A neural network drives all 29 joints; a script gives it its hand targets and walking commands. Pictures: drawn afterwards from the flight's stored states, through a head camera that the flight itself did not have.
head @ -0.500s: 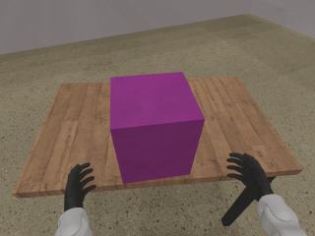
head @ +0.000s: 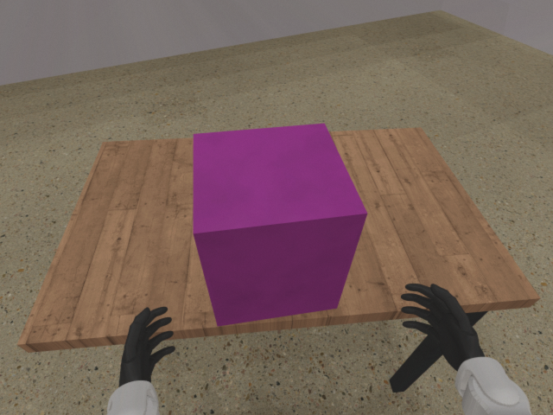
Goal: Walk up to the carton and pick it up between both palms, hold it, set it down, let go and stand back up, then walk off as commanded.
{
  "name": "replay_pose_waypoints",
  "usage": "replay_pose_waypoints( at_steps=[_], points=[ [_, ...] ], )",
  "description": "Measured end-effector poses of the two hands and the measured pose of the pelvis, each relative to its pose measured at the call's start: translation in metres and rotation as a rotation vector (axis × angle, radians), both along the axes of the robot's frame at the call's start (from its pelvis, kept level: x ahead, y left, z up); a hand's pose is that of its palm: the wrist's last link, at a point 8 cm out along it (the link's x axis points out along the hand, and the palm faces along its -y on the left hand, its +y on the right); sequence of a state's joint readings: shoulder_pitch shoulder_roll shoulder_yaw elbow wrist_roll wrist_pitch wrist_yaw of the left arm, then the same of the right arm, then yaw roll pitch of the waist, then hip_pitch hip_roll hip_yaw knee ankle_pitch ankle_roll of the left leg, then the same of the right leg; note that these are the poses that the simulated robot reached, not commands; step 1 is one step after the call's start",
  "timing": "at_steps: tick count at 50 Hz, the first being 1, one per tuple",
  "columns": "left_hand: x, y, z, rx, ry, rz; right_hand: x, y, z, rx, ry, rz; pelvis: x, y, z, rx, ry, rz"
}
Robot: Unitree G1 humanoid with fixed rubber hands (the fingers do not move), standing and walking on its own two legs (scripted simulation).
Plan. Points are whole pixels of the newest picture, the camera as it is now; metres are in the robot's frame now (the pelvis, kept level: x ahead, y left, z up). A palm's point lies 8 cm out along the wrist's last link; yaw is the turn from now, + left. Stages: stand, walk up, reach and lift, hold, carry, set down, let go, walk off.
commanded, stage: set down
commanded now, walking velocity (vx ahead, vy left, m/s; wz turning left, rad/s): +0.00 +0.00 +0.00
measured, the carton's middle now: (269, 226) +0.41 +0.01 +0.05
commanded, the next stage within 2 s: let go in 0.92 s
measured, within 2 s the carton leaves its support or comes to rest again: neither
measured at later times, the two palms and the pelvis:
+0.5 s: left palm (130, 409) +0.17 +0.21 -0.04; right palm (461, 361) +0.20 -0.24 +0.00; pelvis +0.01 +0.00 +0.00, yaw +0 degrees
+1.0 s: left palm (136, 402) +0.18 +0.21 -0.07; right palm (455, 385) +0.18 -0.24 -0.04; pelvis +0.03 +0.00 +0.00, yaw +0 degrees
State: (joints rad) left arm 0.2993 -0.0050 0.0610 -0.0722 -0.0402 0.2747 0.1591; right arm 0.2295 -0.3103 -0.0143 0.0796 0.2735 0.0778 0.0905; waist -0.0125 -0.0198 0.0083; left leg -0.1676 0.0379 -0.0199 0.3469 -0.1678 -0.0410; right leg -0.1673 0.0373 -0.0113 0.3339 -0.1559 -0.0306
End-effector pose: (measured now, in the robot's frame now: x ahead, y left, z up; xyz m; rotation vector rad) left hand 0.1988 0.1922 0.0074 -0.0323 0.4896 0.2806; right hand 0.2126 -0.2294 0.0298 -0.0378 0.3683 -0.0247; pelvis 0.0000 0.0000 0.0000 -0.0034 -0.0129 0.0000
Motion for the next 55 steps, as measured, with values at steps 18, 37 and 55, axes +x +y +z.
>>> replay_pose_waypoints(
  at_steps=[18,37,55],
  points=[
    [-0.021,0.01,-0.04,0.027,0.125,-0.061,-0.005,-0.009,-0.021,-0.019,0.047,-0.044,0.017,0.0,0.0,0.0,0.023,0.001],
    [-0.007,0.021,-0.056,0.034,0.15,-0.096,-0.023,-0.012,-0.053,-0.081,0.166,-0.067,0.016,0.002,0.0,0.0,0.022,0.0],
    [-0.017,0.026,-0.084,0.03,0.297,-0.143,-0.034,-0.014,-0.079,-0.124,0.25,-0.087,0.027,0.003,0.0,0.0,0.037,0.001]
  ],
)
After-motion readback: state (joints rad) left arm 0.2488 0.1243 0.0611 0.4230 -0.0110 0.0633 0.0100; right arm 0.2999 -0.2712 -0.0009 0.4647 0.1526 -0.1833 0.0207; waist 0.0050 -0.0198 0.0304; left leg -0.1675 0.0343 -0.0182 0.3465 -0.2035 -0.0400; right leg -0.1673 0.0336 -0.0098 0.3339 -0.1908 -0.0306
